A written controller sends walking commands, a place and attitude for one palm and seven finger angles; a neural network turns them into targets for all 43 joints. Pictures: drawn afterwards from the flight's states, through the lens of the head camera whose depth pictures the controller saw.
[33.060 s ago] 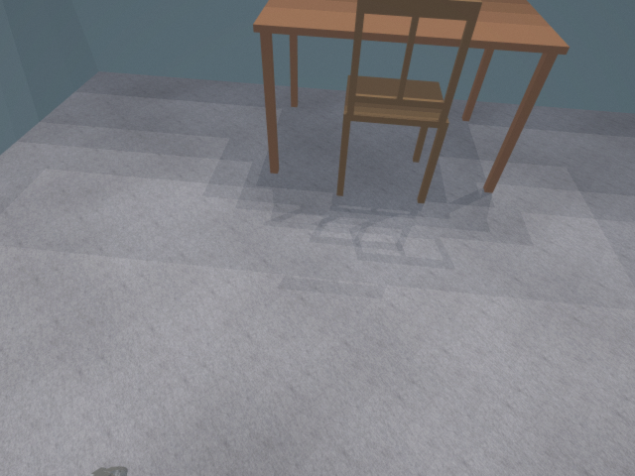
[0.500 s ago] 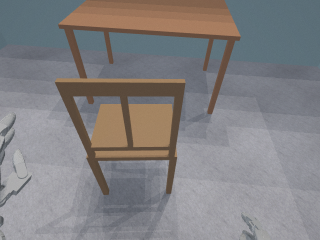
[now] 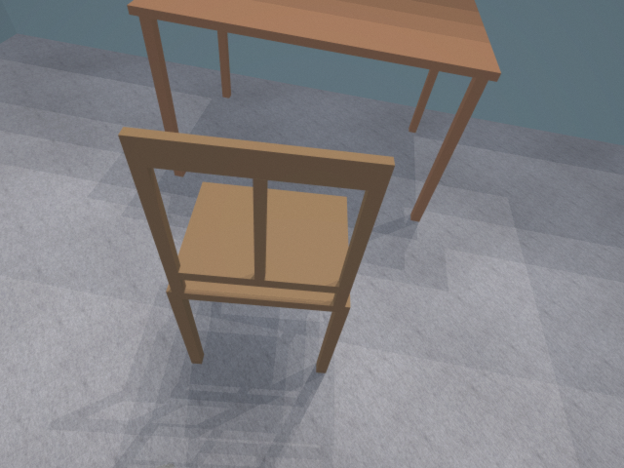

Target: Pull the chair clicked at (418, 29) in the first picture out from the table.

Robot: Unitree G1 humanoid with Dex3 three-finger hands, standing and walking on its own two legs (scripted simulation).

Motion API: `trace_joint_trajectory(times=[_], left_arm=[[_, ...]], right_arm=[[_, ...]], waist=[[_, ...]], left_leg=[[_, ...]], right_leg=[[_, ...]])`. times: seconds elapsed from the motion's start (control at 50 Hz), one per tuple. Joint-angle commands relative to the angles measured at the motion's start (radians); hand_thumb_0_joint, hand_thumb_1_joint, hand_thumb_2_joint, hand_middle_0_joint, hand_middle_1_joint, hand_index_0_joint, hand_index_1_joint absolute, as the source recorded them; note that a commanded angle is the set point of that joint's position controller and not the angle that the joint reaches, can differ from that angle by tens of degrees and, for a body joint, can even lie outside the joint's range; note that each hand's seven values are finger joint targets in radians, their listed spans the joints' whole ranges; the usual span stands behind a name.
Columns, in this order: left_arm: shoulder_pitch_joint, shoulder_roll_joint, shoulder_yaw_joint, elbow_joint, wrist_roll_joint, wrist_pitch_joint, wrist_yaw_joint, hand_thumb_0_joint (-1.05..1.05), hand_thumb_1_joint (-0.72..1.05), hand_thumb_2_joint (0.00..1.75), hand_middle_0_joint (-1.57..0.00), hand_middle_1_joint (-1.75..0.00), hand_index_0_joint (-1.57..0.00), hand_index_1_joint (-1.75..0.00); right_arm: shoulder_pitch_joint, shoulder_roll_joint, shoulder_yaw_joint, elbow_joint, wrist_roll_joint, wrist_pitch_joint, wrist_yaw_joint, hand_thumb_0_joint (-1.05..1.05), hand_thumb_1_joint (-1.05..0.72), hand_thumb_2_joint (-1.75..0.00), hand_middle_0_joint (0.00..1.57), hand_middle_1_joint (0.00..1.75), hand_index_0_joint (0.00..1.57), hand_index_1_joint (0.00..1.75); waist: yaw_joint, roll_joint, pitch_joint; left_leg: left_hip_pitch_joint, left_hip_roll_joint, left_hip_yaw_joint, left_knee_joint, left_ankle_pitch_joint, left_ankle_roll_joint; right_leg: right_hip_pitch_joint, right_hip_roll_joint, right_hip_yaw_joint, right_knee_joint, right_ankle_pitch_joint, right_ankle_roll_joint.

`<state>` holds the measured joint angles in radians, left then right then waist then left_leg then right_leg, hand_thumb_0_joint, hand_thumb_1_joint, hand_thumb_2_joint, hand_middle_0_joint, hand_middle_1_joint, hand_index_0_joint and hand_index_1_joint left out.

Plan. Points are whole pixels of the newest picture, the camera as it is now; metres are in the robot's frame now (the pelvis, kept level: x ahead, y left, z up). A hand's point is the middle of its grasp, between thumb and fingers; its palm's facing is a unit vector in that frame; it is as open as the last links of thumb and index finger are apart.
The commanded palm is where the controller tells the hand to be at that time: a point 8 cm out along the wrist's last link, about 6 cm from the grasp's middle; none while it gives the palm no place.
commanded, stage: let the arm hang, fingers relaxed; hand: left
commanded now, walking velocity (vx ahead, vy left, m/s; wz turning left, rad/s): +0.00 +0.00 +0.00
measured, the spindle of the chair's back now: (260, 233) +0.52 +0.12 -0.09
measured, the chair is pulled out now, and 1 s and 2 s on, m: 0.67 0.67 0.67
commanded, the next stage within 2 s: look to check the result in 0.76 s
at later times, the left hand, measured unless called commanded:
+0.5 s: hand out of the picture +0.02 +0.16 -0.16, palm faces +0.02 -0.98 -0.20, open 7.4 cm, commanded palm none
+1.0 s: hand out of the picture +0.01 +0.14 -0.17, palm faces +0.04 -0.98 -0.18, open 7.4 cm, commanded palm none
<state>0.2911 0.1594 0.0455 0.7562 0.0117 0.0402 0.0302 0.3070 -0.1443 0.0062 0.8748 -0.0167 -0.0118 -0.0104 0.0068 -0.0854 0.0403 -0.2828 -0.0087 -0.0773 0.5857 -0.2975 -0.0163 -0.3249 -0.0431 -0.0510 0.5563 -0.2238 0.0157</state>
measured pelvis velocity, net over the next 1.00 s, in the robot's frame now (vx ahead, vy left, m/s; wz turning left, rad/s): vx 0.01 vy -0.02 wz -0.01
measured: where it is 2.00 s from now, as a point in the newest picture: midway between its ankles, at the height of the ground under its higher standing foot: outside the picture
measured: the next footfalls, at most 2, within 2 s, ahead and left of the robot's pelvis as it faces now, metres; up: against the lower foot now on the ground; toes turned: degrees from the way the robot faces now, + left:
none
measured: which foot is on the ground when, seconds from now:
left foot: down 0.00-1.00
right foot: down 0.00-1.00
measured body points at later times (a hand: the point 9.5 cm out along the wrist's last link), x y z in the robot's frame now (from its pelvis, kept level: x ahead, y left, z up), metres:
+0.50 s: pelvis +0.01 -0.02 +0.01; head +0.02 -0.03 +0.46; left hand +0.02 +0.21 -0.15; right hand +0.00 -0.22 -0.16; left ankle +0.01 +0.13 -0.73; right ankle +0.04 -0.13 -0.73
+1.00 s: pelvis +0.01 -0.02 +0.01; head +0.03 -0.03 +0.46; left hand +0.01 +0.19 -0.15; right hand -0.01 -0.22 -0.16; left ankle +0.01 +0.13 -0.73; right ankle +0.04 -0.13 -0.73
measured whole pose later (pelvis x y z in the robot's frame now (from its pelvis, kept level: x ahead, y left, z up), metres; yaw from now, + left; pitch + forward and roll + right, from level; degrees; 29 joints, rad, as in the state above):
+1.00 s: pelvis +0.01 -0.02 +0.01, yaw +0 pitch -1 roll +0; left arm 0.30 0.13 0.01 1.05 0.01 0.02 0.03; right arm 0.36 -0.10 0.00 1.05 -0.01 0.00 -0.03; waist 0.01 0.01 0.05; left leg -0.20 0.03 -0.08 0.49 -0.27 -0.05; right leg -0.26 -0.01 -0.06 0.49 -0.21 -0.02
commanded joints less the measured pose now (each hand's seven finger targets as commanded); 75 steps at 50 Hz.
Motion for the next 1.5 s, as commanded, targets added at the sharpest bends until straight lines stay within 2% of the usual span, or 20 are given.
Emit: trace_joint_trajectory(times=[0.0, 0.16, 0.3, 0.32, 0.36, 0.58, 0.66, 0.72, 0.8, 0.86, 0.98, 1.02, 1.14, 1.16, 1.2, 1.24, 1.3, 1.32, 1.38, 1.48], left_arm=[[0.076, 0.116, 0.0, 0.022, 0.005, -0.034, 0.002, 0.0, 0.9, 0.9, -0.2, -0.3, -0.2, -0.3], [0.041, 0.116, -0.022, 0.146, -0.002, -0.032, -0.005, 0.0, 0.9, 0.9, -0.2, -0.3, -0.2, -0.3], [0.059, 0.113, -0.027, 0.199, -0.004, -0.032, 0.0, 0.0, 0.9, 0.9, -0.2, -0.3, -0.2, -0.3], [0.057, 0.116, -0.028, 0.203, -0.005, -0.032, 0.0, 0.0, 0.9, 0.9, -0.2, -0.3, -0.2, -0.3], [0.064, 0.114, -0.026, 0.21, -0.005, -0.034, 0.002, 0.0, 0.9, 0.9, -0.2, -0.3, -0.2, -0.3], [0.07, 0.089, -0.021, 0.243, -0.007, -0.036, 0.006, 0.0, 0.9, 0.9, -0.2, -0.3, -0.2, -0.3], [0.071, 0.081, -0.021, 0.248, -0.006, -0.036, 0.006, 0.0, 0.9, 0.9, -0.2, -0.3, -0.2, -0.3], [0.064, 0.079, -0.02, 0.251, -0.005, -0.034, 0.005, 0.0, 0.9, 0.9, -0.2, -0.3, -0.2, -0.3], [0.065, 0.075, -0.017, 0.25, -0.005, -0.035, 0.005, 0.0, 0.9, 0.9, -0.2, -0.3, -0.2, -0.3], [0.067, 0.072, -0.018, 0.25, -0.005, -0.035, 0.005, 0.0, 0.9, 0.9, -0.2, -0.3, -0.2, -0.3], [0.071, 0.072, -0.017, 0.255, -0.005, -0.038, 0.006, 0.0, 0.9, 0.9, -0.2, -0.3, -0.2, -0.3], [0.073, 0.07, -0.019, 0.256, -0.005, -0.035, 0.006, 0.0, 0.9, 0.9, -0.2, -0.3, -0.2, -0.3], [0.08, 0.07, -0.018, 0.255, -0.004, -0.035, 0.006, 0.0, 0.9, 0.9, -0.2, -0.3, -0.2, -0.3], [0.076, 0.072, -0.016, 0.256, -0.004, -0.036, 0.006, 0.0, 0.9, 0.9, -0.2, -0.3, -0.2, -0.3], [0.076, 0.069, -0.016, 0.255, -0.005, -0.035, 0.006, 0.0, 0.9, 0.9, -0.2, -0.3, -0.2, -0.3], [0.075, 0.068, -0.016, 0.252, -0.004, -0.035, 0.006, 0.0, 0.9, 0.9, -0.2, -0.3, -0.2, -0.3], [0.08, 0.065, -0.015, 0.253, -0.005, -0.038, 0.006, 0.0, 0.9, 0.9, -0.2, -0.3, -0.2, -0.3], [0.079, 0.062, -0.018, 0.256, -0.005, -0.037, 0.006, 0.0, 0.9, 0.9, -0.2, -0.3, -0.2, -0.3], [0.077, 0.058, -0.018, 0.255, -0.005, -0.038, 0.006, 0.0, 0.9, 0.9, -0.2, -0.3, -0.2, -0.3], [0.078, 0.059, -0.017, 0.255, -0.006, -0.041, 0.007, 0.0, 0.9, 0.9, -0.2, -0.3, -0.2, -0.3]], right_arm=[[0.042, -0.107, -0.026, -0.034, -0.004, -0.021, -0.018, 0.0, -0.9, -0.9, 0.2, 0.3, 0.2, 0.3], [0.102, -0.114, -0.027, 0.029, 0.004, -0.007, -0.022, 0.0, -0.9, -0.9, 0.2, 0.3, 0.2, 0.3], [0.126, -0.096, -0.019, 0.085, 0.003, -0.003, -0.019, 0.0, -0.9, -0.9, 0.2, 0.3, 0.2, 0.3], [0.131, -0.095, -0.018, 0.094, 0.005, -0.001, -0.02, 0.0, -0.9, -0.9, 0.2, 0.3, 0.2, 0.3], [0.137, -0.084, -0.017, 0.106, 0.004, -0.002, -0.018, 0.0, -0.9, -0.9, 0.2, 0.3, 0.2, 0.3], [0.149, -0.043, -0.012, 0.151, 0.003, -0.002, -0.025, 0.0, -0.9, -0.9, 0.2, 0.3, 0.2, 0.3], [0.154, -0.04, -0.013, 0.151, 0.002, -0.003, -0.028, 0.0, -0.9, -0.9, 0.2, 0.3, 0.2, 0.3], [0.158, -0.039, -0.016, 0.153, 0.003, 0.0, -0.029, 0.0, -0.9, -0.9, 0.2, 0.3, 0.2, 0.3], [0.169, -0.04, -0.017, 0.151, 0.002, -0.002, -0.028, 0.0, -0.9, -0.9, 0.2, 0.3, 0.2, 0.3], [0.165, -0.04, -0.017, 0.154, 0.001, -0.003, -0.028, 0.0, -0.9, -0.9, 0.2, 0.3, 0.2, 0.3], [0.165, -0.032, -0.017, 0.156, 0.002, -0.001, -0.028, 0.0, -0.9, -0.9, 0.2, 0.3, 0.2, 0.3], [0.156, -0.031, -0.018, 0.157, 0.003, 0.002, -0.029, 0.0, -0.9, -0.9, 0.2, 0.3, 0.2, 0.3], [0.158, -0.03, -0.019, 0.155, 0.002, 0.002, -0.029, 0.0, -0.9, -0.9, 0.2, 0.3, 0.2, 0.3], [0.161, -0.03, -0.018, 0.155, 0.002, 0.002, -0.028, 0.0, -0.9, -0.9, 0.2, 0.3, 0.2, 0.3], [0.161, -0.031, -0.019, 0.154, 0.001, 0.001, -0.028, 0.0, -0.9, -0.9, 0.2, 0.3, 0.2, 0.3], [0.161, -0.034, -0.019, 0.156, 0.001, -0.001, -0.029, 0.0, -0.9, -0.9, 0.2, 0.3, 0.2, 0.3], [0.158, -0.033, -0.018, 0.153, 0.002, -0.005, -0.03, 0.0, -0.9, -0.9, 0.2, 0.3, 0.2, 0.3], [0.154, -0.035, -0.019, 0.153, 0.003, -0.003, -0.031, 0.0, -0.9, -0.9, 0.2, 0.3, 0.2, 0.3], [0.154, -0.036, -0.018, 0.151, 0.003, -0.007, -0.032, 0.0, -0.9, -0.9, 0.2, 0.3, 0.2, 0.3], [0.154, -0.038, -0.018, 0.153, 0.006, -0.01, -0.033, 0.0, -0.9, -0.9, 0.2, 0.3, 0.2, 0.3]], waist=[[0.005, 0.374, -0.125], [-0.004, 0.092, 0.016], [-0.002, 0.029, 0.03], [-0.003, 0.031, 0.053], [-0.002, 0.012, 0.032], [0.001, 0.124, 0.05], [0.001, 0.133, 0.047], [0.0, 0.112, 0.073], [-0.002, 0.074, 0.039], [-0.001, 0.106, 0.046], [-0.002, 0.082, 0.039], [-0.001, 0.087, 0.072], [-0.001, 0.095, 0.077], [-0.003, 0.078, 0.071], [-0.004, 0.098, 0.067], [-0.001, 0.127, 0.069], [0.001, 0.105, 0.039], [0.002, 0.104, 0.053], [0.0, 0.125, 0.039], [0.002, 0.093, 0.021]], left_leg=[[0.007, 0.08, -0.058, -0.165, 0.256, 0.059], [-0.03, 0.084, -0.057, -0.187, 0.123, 0.059], [-0.005, 0.072, -0.037, -0.189, 0.082, 0.061], [-0.012, 0.07, -0.031, -0.191, 0.079, 0.061], [0.002, 0.065, -0.021, -0.177, 0.089, 0.058], [-0.005, 0.067, -0.013, -0.177, 0.1, 0.05], [-0.009, 0.074, -0.021, -0.187, 0.096, 0.054], [-0.022, 0.075, -0.025, -0.199, 0.06, 0.056], [-0.012, 0.069, -0.024, -0.19, 0.067, 0.056], [-0.015, 0.073, -0.028, -0.195, 0.069, 0.057], [-0.001, 0.065, -0.019, -0.178, 0.085, 0.053], [-0.006, 0.068, -0.022, -0.185, 0.068, 0.055], [-0.015, 0.067, -0.02, -0.185, 0.053, 0.056], [-0.019, 0.066, -0.021, -0.183, 0.051, 0.055], [-0.009, 0.066, -0.02, -0.187, 0.037, 0.055], [-0.026, 0.074, -0.035, -0.204, 0.034, 0.061], [-0.02, 0.076, -0.036, -0.202, 0.061, 0.061], [-0.021, 0.078, -0.037, -0.207, 0.056, 0.061], [-0.013, 0.082, -0.041, -0.206, 0.084, 0.061], [0.004, 0.082, -0.036, -0.198, 0.138, 0.061]], right_leg=[[0.185, -0.032, 0.048, -0.086, 0.111, -0.055], [0.138, -0.051, 0.073, -0.149, 0.058, -0.066], [0.102, -0.057, 0.094, -0.172, -0.018, -0.066], [0.095, -0.052, 0.094, -0.182, -0.029, -0.07], [0.098, -0.061, 0.101, -0.183, -0.038, -0.069], [0.099, -0.058, 0.102, -0.185, -0.028, -0.08], [0.105, -0.052, 0.094, -0.179, -0.013, -0.08], [0.094, -0.045, 0.09, -0.193, -0.046, -0.081], [0.109, -0.052, 0.094, -0.189, -0.051, -0.08], [0.104, -0.049, 0.09, -0.185, -0.044, -0.079], [0.104, -0.057, 0.092, -0.191, -0.042, -0.083], [0.08, -0.051, 0.09, -0.201, -0.059, -0.083], [0.079, -0.052, 0.093, -0.201, -0.07, -0.08], [0.084, -0.053, 0.095, -0.199, -0.077, -0.079], [0.073, -0.053, 0.098, -0.2, -0.093, -0.081], [0.088, -0.045, 0.089, -0.191, -0.073, -0.077], [0.116, -0.048, 0.085, -0.177, -0.032, -0.077], [0.109, -0.042, 0.084, -0.181, -0.031, -0.079], [0.115, -0.045, 0.081, -0.166, 0.003, -0.077], [0.138, -0.051, 0.077, -0.156, 0.058, -0.076]])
